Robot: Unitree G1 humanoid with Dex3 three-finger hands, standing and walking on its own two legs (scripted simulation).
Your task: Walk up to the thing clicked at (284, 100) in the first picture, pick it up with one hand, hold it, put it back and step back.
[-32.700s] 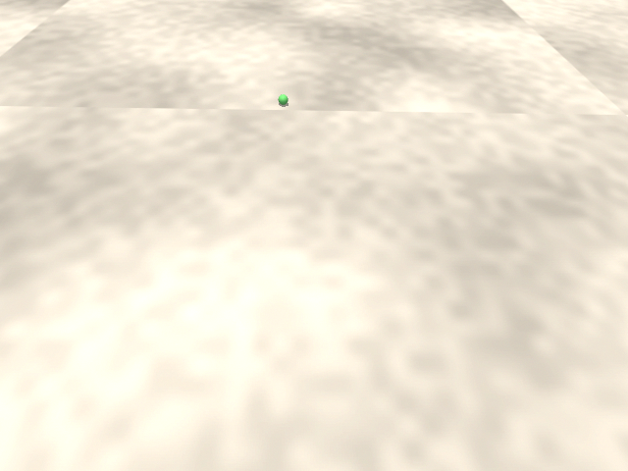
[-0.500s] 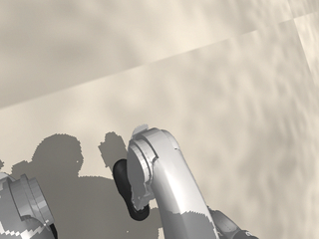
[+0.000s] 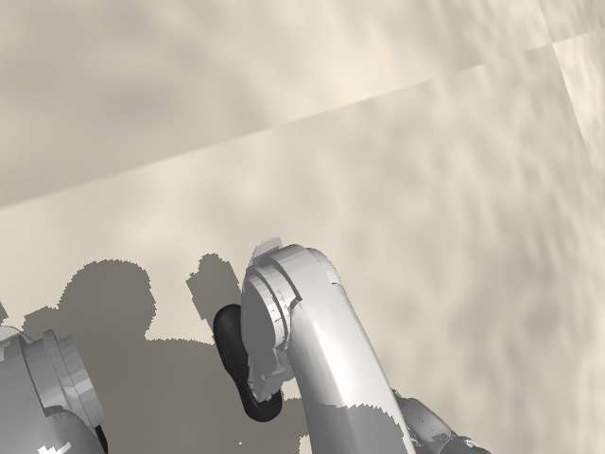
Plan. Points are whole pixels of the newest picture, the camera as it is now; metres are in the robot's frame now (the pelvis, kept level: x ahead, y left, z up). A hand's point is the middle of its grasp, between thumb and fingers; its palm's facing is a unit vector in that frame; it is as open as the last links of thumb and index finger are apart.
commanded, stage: withdraw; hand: left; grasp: from above
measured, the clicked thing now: out of the picture +0.47 +0.36 -0.28
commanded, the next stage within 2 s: home in 0.80 s
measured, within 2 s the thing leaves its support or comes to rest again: neither
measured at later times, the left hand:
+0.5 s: hand out of the picture +0.43 +0.38 -0.08, palm faces -0.49 -0.14 -0.86, open 14.0 cm
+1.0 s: hand out of the picture +0.46 +0.38 -0.14, palm faces -0.36 -0.10 -0.93, open 13.6 cm
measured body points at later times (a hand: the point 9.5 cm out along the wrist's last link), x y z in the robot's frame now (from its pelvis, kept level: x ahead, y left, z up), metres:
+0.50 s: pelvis -0.01 +0.00 +0.06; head +0.22 +0.09 +0.43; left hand +0.45 +0.38 -0.03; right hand +0.12 -0.27 -0.05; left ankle +0.06 +0.12 -0.27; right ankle +0.12 -0.13 -0.27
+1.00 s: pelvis -0.01 +0.00 +0.02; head +0.24 +0.11 +0.37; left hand +0.48 +0.38 -0.08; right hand +0.05 -0.26 -0.07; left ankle +0.06 +0.12 -0.27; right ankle +0.12 -0.13 -0.27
